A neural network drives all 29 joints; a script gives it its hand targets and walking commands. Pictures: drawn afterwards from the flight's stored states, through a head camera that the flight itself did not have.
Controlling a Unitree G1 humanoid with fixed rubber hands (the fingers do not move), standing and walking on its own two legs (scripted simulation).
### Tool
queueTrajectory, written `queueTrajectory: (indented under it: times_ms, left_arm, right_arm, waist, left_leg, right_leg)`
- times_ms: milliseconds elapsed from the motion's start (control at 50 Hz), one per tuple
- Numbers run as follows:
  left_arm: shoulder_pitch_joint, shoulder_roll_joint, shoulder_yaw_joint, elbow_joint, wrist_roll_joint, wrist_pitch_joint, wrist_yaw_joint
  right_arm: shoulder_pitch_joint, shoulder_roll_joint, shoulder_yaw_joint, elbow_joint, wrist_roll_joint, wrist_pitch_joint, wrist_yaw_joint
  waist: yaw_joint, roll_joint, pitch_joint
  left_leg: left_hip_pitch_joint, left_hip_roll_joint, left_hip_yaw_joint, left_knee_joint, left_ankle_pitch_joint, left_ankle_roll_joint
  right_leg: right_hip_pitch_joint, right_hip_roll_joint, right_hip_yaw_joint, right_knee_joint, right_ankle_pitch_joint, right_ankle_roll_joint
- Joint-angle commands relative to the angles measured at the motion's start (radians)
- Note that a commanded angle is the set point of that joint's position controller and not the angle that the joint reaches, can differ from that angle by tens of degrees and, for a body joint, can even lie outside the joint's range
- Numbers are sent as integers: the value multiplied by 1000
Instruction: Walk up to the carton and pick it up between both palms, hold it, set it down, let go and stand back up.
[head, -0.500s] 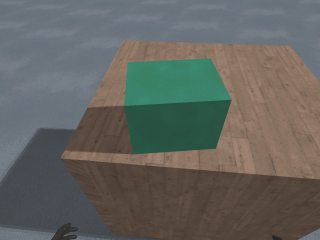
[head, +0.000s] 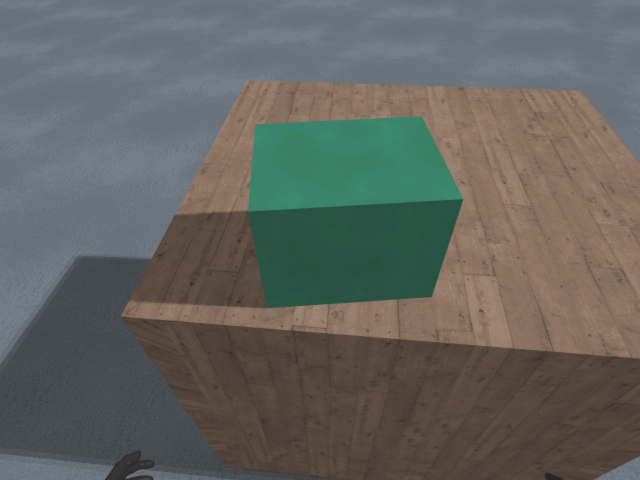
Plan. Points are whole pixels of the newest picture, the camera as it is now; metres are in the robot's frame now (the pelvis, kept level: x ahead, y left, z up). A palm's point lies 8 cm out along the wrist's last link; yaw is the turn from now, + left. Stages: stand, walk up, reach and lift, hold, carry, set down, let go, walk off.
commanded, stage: stand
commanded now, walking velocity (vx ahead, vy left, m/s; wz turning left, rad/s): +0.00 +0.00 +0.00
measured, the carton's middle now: (344, 211) +0.46 -0.02 +0.10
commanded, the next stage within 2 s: none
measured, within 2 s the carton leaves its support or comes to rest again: neither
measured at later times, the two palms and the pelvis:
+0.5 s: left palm out of the picture +0.11 +0.28 -0.09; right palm out of the picture +0.09 -0.29 -0.09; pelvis +0.00 +0.00 +0.00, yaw +0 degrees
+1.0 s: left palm out of the picture +0.10 +0.28 -0.09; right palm out of the picture +0.08 -0.29 -0.10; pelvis -0.01 +0.00 +0.00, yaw +0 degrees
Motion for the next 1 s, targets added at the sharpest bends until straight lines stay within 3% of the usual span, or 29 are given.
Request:
queueTrajectory:
  times_ms: [0,40,120,140,160,200,220,260,320,340,380,440,460,500,520,540,580,620,660,680,720,780,800,820,880,920,940,960,980]
  left_arm:
    - [-46,252,25,17,-6,-52,13]
    - [-66,238,26,5,-10,-51,6]
    - [-104,281,36,12,4,-48,16]
    - [-48,245,28,5,-14,-48,14]
    - [-44,267,35,28,-8,-56,8]
    - [-40,238,32,36,-11,-54,11]
    - [-77,246,27,37,1,-53,11]
    - [-88,206,14,12,-6,-53,4]
    - [-77,255,33,29,-5,-54,15]
    - [-60,225,21,26,-19,-50,12]
    - [-38,248,24,43,-13,-50,14]
    - [-58,264,34,31,-3,-50,17]
    - [-82,260,31,34,-3,-45,18]
    - [-60,259,27,58,-8,-46,16]
    - [-74,242,26,36,-5,-44,16]
    - [-79,260,33,31,-6,-46,16]
    - [-55,237,26,48,-15,-49,17]
    - [-57,235,24,44,-16,-53,12]
    - [-91,258,27,52,-12,-48,18]
    - [-67,235,25,47,-21,-45,13]
    - [-79,254,30,38,-2,-46,20]
    - [-71,225,21,54,-16,-41,9]
    - [-86,237,19,57,-7,-46,13]
    - [-83,222,22,50,-10,-45,15]
    - [-65,241,26,59,-13,-50,12]
    - [-99,229,15,60,-10,-49,13]
    - [-68,255,27,59,-6,-49,18]
    - [-54,234,19,65,-15,-45,19]
    - [-55,258,26,75,-7,-49,18]
  right_arm:
    - [-64,-212,-56,-1,-41,-34,-18]
    - [-43,-217,-46,6,-40,-35,-20]
    - [-80,-215,-52,1,-48,-31,-24]
    - [-65,-220,-48,10,-39,-36,-22]
    - [-69,-214,-47,20,-40,-34,-18]
    - [-52,-193,-45,31,-38,-30,-20]
    - [-59,-202,-46,13,-43,-34,-18]
    - [-67,-219,-58,4,-42,-33,-19]
    - [-53,-205,-50,12,-45,-38,-17]
    - [-96,-225,-59,6,-46,-39,-18]
    - [-52,-207,-48,19,-36,-28,-19]
    - [-69,-210,-46,25,-36,-27,-18]
    - [-82,-199,-42,12,-38,-25,-15]
    - [-45,-211,-58,27,-35,-30,-15]
    - [-67,-224,-58,20,-40,-31,-16]
    - [-56,-221,-52,37,-32,-25,-15]
    - [-87,-188,-43,21,-39,-27,-15]
    - [-82,-208,-44,31,-40,-32,-20]
    - [-76,-187,-37,32,-38,-33,-15]
    - [-92,-203,-39,26,-39,-36,-21]
    - [-98,-216,-47,29,-39,-38,-20]
    - [-93,-214,-47,32,-33,-33,-21]
    - [-69,-192,-48,35,-32,-27,-21]
    - [-71,-216,-40,48,-33,-27,-21]
    - [-66,-189,-38,48,-34,-30,-26]
    - [-93,-219,-41,48,-36,-28,-25]
    - [-91,-194,-42,48,-35,-27,-21]
    - [-115,-224,-46,46,-46,-26,-24]
    - [-91,-205,-46,48,-33,-26,-19]
  waist:
    - [19,-9,7]
    - [33,7,-1]
    - [7,-24,13]
    - [33,11,-5]
    - [20,21,-2]
    - [18,-58,-5]
    - [0,-26,-6]
    - [18,4,-43]
    - [12,-56,-64]
    - [30,6,-46]
    - [33,10,-25]
    - [18,-51,-65]
    - [14,22,-10]
    - [5,-38,-41]
    - [13,33,-14]
    - [18,-43,-30]
    - [18,-4,-28]
    - [28,-48,-13]
    - [4,-17,-21]
    - [27,8,-21]
    - [6,5,-10]
    - [27,19,-15]
    - [0,-39,-42]
    - [15,2,10]
    - [5,-34,17]
    - [9,25,-1]
    - [21,-52,-6]
    - [26,12,-28]
    - [17,-33,-31]
  left_leg:
    - [-12,79,-55,-81,191,62]
    - [-12,86,-81,-100,167,64]
    - [-3,80,-62,-94,198,67]
    - [6,74,-62,-93,182,65]
    - [21,75,-61,-98,168,57]
    - [27,90,-69,-99,215,68]
    - [27,83,-54,-81,236,61]
    - [38,85,-49,-74,242,63]
    - [39,83,-64,-79,262,66]
    - [41,86,-56,-76,285,65]
    - [43,85,-49,-68,268,63]
    - [64,86,-66,-94,254,56]
    - [31,87,-50,-82,272,60]
    - [63,86,-60,-94,265,51]
    - [31,82,-43,-81,239,56]
    - [33,85,-68,-95,243,53]
    - [36,78,-60,-89,259,58]
    - [24,87,-71,-109,233,53]
    - [19,87,-75,-116,214,57]
    - [6,94,-73,-105,220,64]
    - [18,85,-68,-113,219,57]
    - [25,91,-60,-94,230,66]
    - [52,88,-63,-112,214,59]
    - [21,87,-61,-103,221,61]
    - [27,94,-76,-117,184,65]
    - [1,90,-84,-126,178,68]
    - [28,87,-74,-108,221,64]
    - [42,91,-74,-100,217,73]
    - [51,89,-65,-100,215,58]
  right_leg:
    - [11,-123,120,-96,195,-53]
    - [18,-120,119,-90,142,-54]
    - [5,-120,118,-88,187,-52]
    - [13,-118,121,-102,183,-50]
    - [8,-118,111,-103,170,-41]
    - [18,-116,112,-92,201,-43]
    - [9,-118,103,-83,211,-45]
    - [30,-119,104,-76,253,-49]
    - [62,-125,101,-74,282,-52]
    - [39,-123,106,-68,287,-48]
    - [38,-133,124,-105,265,-52]
    - [53,-112,94,-79,250,-45]
    - [25,-120,107,-82,277,-46]
    - [34,-123,109,-82,247,-52]
    - [24,-123,119,-99,235,-55]
    - [41,-119,107,-79,235,-55]
    - [41,-113,101,-81,254,-42]
    - [38,-114,96,-84,215,-40]
    - [36,-126,104,-92,211,-50]
    - [52,-121,108,-86,198,-51]
    - [32,-130,113,-96,230,-54]
    - [39,-122,106,-107,222,-46]
    - [36,-124,110,-81,205,-47]
    - [23,-123,123,-107,196,-49]
    - [-2,-116,109,-121,177,-45]
    - [43,-120,99,-93,202,-43]
    - [31,-124,114,-99,234,-51]
    - [42,-129,115,-107,226,-43]
    - [32,-122,109,-110,205,-37]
